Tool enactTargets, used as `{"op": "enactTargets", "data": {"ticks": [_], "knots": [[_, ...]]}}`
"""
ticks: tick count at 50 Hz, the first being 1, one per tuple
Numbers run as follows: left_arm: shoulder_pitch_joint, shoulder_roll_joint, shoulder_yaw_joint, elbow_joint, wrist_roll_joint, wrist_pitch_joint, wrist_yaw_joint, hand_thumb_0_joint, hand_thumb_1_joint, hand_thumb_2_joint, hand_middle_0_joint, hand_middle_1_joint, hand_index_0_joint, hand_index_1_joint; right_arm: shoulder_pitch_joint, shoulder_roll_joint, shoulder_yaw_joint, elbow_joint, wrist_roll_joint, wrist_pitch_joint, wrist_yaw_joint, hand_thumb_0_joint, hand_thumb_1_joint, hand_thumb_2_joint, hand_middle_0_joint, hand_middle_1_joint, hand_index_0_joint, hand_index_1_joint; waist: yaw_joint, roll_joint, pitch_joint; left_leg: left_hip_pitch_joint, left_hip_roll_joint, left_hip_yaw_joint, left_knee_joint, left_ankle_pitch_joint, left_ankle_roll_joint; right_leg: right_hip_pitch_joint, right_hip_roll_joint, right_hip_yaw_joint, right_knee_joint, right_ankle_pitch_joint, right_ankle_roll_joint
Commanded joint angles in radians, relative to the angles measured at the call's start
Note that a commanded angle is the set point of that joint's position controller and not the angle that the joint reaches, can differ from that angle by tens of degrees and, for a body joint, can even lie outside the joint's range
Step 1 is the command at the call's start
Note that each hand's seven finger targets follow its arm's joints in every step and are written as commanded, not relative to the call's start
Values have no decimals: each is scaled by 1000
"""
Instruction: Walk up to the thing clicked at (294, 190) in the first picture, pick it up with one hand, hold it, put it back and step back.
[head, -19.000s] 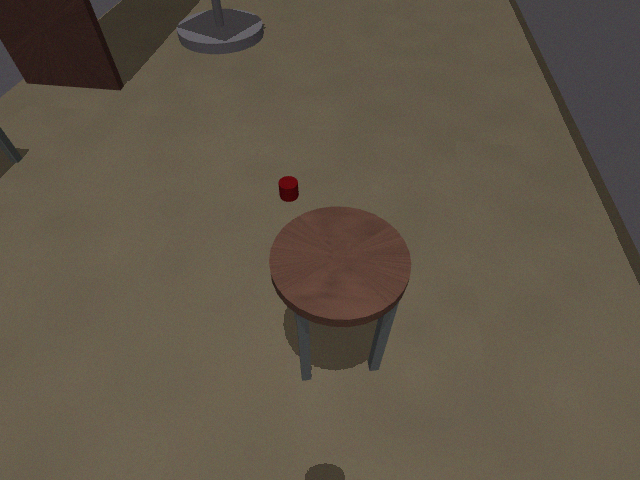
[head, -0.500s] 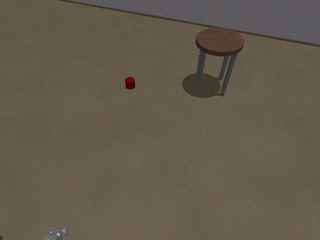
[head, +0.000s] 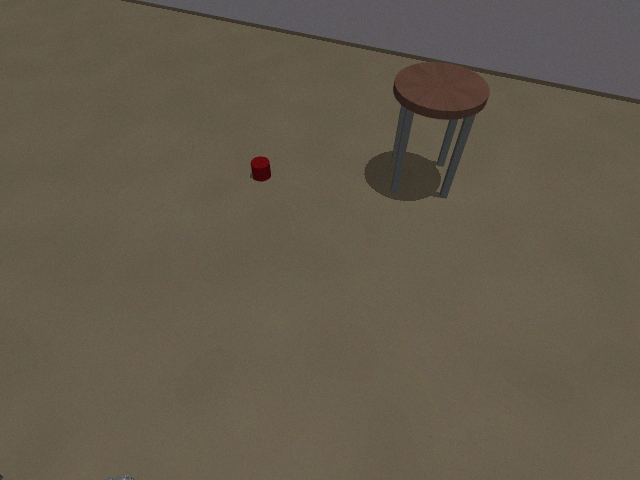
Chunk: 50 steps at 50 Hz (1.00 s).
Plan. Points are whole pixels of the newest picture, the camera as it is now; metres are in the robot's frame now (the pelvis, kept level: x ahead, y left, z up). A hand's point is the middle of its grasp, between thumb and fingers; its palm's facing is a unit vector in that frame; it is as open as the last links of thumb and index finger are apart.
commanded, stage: stand
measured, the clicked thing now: (261, 169) +1.49 +0.29 -0.74
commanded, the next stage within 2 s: none
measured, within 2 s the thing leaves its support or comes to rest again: neither
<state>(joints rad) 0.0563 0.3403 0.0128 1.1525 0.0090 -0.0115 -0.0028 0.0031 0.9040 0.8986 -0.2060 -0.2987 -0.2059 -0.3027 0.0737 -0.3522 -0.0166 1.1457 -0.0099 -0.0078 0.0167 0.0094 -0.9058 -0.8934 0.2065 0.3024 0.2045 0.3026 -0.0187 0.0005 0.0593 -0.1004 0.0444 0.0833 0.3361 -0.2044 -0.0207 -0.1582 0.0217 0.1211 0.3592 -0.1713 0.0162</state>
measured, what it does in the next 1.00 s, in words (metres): stands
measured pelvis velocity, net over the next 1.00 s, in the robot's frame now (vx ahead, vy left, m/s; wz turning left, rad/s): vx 0.01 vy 0.01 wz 0.04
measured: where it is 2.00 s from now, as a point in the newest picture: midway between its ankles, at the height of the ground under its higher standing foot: outside the picture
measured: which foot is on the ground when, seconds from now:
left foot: down 0.00-1.00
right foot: down 0.00-1.00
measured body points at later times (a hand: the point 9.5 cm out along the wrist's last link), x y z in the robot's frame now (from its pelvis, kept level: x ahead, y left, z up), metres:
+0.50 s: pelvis +0.00 +0.00 +0.00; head +0.01 +0.00 +0.45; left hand +0.06 +0.31 -0.13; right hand +0.09 -0.29 -0.13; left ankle -0.01 +0.13 -0.75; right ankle +0.02 -0.13 -0.75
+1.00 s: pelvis +0.01 +0.01 +0.00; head +0.02 +0.01 +0.45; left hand +0.07 +0.31 -0.13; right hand +0.10 -0.29 -0.13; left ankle -0.01 +0.13 -0.75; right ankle +0.02 -0.13 -0.75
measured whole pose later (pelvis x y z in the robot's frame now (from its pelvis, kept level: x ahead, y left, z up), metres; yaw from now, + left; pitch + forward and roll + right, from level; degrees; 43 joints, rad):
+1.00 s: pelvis +0.01 +0.01 +0.00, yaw +3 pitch -2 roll +0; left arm 0.10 0.35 0.00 1.14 0.01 -0.01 0.00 0.00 0.90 0.90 -0.21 -0.30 -0.21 -0.30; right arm 0.10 -0.35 -0.01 1.13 -0.01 -0.01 0.02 0.01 -0.91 -0.89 0.21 0.30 0.20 0.30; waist -0.01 0.00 0.05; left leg -0.09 0.03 0.04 0.32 -0.20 -0.01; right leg -0.12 0.00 0.08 0.32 -0.17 0.03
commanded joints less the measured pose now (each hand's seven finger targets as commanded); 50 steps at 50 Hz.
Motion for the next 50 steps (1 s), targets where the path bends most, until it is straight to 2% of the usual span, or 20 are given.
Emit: {"op": "enactTargets", "data": {"ticks": [1,4,5,7,12,16,20,24,29,30,34,42,48,50], "knots": [[-44,214,37,-56,-4,-23,16,0,900,900,-200,-300,-200,-300,-58,-215,-45,-65,-1,-22,-19,0,-900,-900,200,300,200,300,-1,4,-115,50,105,-100,-65,74,34,1,-114,54,-51,198,-33],[-39,213,37,-59,-4,-25,16,0,900,900,-200,-300,-200,-300,-48,-213,-44,-65,-2,-21,-19,0,-900,-900,200,300,200,300,-4,8,-126,61,110,-100,-54,123,35,10,-121,48,-50,237,-32],[-31,206,35,-59,-3,-26,16,0,900,900,-200,-300,-200,-300,-54,-213,-44,-65,-1,-20,-20,0,-900,-900,200,300,200,300,1,4,-110,56,105,-97,-53,107,36,-4,-122,50,-59,237,-29],[-41,215,37,-59,-2,-23,16,0,900,900,-200,-300,-200,-300,-37,-207,-42,-63,-4,-19,-20,0,-900,-900,200,300,200,300,-6,0,-88,27,105,-106,-75,39,33,-8,-117,49,-64,169,-29],[-13,209,35,-56,-1,-25,14,0,900,900,-200,-300,-200,-300,-45,-211,-45,-68,-3,-18,-18,0,-900,-900,200,300,200,300,3,-5,-94,40,105,-111,-71,45,40,-13,-121,47,-73,170,-29],[-16,213,35,-60,-2,-26,14,0,900,900,-200,-300,-200,-300,-33,-208,-43,-65,-3,-19,-16,0,-900,-900,200,300,200,300,0,-1,-76,21,102,-118,-74,8,38,-15,-121,47,-83,122,-28],[-14,216,37,-65,-1,-27,15,0,900,900,-200,-300,-200,-300,-28,-209,-43,-69,-3,-20,-17,0,-900,-900,200,300,200,300,-1,-10,-114,40,106,-120,-63,100,41,18,-128,39,-63,199,-31],[3,209,33,-63,-3,-25,13,0,900,900,-200,-300,-200,-300,-35,-214,-42,-68,-1,-23,-18,0,-900,-900,200,300,200,300,7,12,-116,53,106,-119,-59,140,38,19,-127,31,-58,214,-33],[11,207,32,-61,-4,-21,12,0,900,900,-200,-300,-200,-300,-34,-211,-38,-68,0,-23,-20,0,-900,-900,200,300,200,300,15,6,-98,43,104,-121,-66,139,38,22,-129,30,-61,206,-30],[6,212,32,-62,-2,-22,14,0,900,900,-200,-300,-200,-300,-26,-211,-39,-69,0,-23,-19,0,-900,-900,200,300,200,300,9,5,-103,41,104,-122,-67,140,38,29,-130,25,-59,203,-31],[0,218,32,-63,-3,-19,14,0,900,900,-200,-300,-200,-300,-16,-208,-38,-67,1,-20,-20,0,-900,-900,200,300,200,300,5,-2,-80,22,97,-126,-80,85,35,15,-126,25,-67,152,-31],[7,213,28,-67,-2,-23,14,0,900,900,-200,-300,-200,-300,-21,-210,-36,-69,1,-21,-18,0,-900,-900,200,300,200,300,10,-2,-88,35,96,-124,-60,119,39,26,-136,27,-75,201,-29],[8,216,28,-69,-3,-20,14,0,900,900,-200,-300,-200,-300,-20,-216,-35,-70,2,-21,-18,0,-900,-900,200,300,200,300,12,8,-91,38,96,-129,-65,120,38,24,-134,21,-76,175,-29],[3,216,28,-69,-2,-19,14,0,900,900,-200,-300,-200,-300,-14,-211,-33,-71,1,-21,-20,0,-900,-900,200,300,200,300,10,1,-85,25,95,-128,-68,127,37,33,-137,24,-73,194,-31]]}}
